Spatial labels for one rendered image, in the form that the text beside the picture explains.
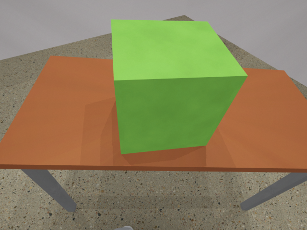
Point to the table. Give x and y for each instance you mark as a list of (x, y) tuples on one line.
[(69, 121)]

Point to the carton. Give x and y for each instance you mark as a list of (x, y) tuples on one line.
[(174, 82)]

